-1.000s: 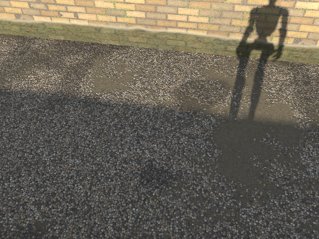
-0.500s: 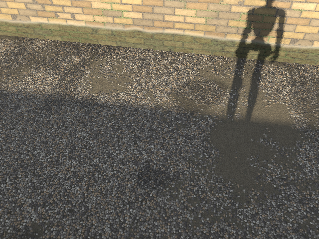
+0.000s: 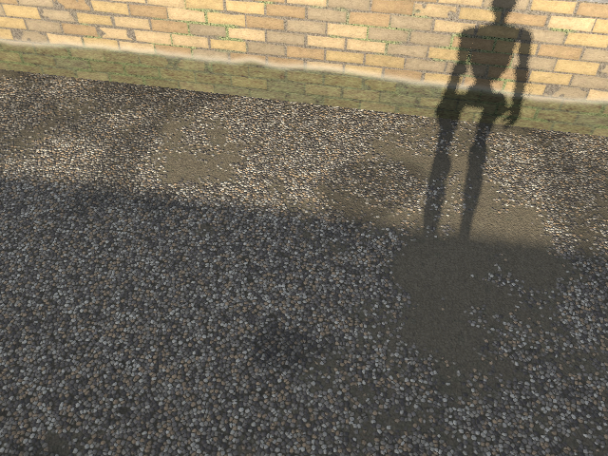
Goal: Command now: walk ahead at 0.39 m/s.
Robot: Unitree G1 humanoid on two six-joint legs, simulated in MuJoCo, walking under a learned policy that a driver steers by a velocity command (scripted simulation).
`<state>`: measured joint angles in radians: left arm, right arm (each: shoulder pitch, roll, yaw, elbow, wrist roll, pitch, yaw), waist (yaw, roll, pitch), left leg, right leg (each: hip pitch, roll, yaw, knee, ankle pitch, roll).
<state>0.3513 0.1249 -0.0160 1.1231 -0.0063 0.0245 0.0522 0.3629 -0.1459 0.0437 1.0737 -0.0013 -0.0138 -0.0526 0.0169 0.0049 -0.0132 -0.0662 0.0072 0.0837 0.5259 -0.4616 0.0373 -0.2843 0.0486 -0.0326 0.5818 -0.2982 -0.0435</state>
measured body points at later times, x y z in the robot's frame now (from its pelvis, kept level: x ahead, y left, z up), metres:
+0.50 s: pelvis -0.02 +0.05 +0.00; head -0.02 +0.08 +0.45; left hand +0.12 +0.30 -0.13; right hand +0.07 -0.18 -0.12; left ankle -0.01 +0.14 -0.73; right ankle +0.00 -0.08 -0.67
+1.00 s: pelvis +0.02 +0.07 +0.00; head +0.01 +0.08 +0.45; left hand +0.15 +0.29 -0.12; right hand +0.21 -0.16 -0.07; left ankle +0.07 +0.17 -0.73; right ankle +0.01 -0.04 -0.73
